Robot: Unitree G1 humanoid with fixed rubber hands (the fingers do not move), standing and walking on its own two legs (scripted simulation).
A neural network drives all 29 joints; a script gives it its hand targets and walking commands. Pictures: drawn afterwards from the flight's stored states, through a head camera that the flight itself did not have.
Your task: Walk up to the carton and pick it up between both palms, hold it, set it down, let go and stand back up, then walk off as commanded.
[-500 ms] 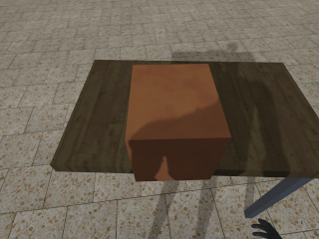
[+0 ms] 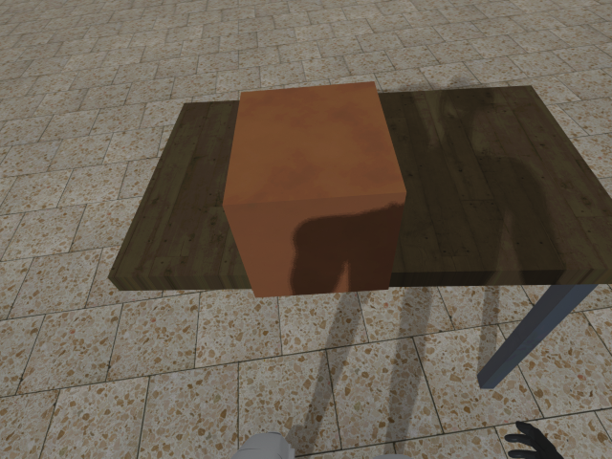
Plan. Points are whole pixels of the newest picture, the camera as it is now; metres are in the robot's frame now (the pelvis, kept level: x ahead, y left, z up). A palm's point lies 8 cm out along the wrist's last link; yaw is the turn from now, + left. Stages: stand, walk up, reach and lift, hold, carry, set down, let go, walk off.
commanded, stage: walk off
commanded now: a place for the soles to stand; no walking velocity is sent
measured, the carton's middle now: (314, 190) +0.48 +0.01 +0.06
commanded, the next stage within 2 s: stand in 1.22 s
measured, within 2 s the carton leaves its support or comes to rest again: neither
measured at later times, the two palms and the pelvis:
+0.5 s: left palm out of the picture -0.07 +0.35 -0.13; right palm out of the picture +0.00 -0.25 -0.10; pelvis -0.11 +0.04 -0.01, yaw +4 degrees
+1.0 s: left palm out of the picture -0.19 +0.30 -0.10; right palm out of the picture -0.17 -0.31 -0.15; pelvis -0.25 -0.02 -0.02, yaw +1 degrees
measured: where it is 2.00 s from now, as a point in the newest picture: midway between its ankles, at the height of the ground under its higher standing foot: outside the picture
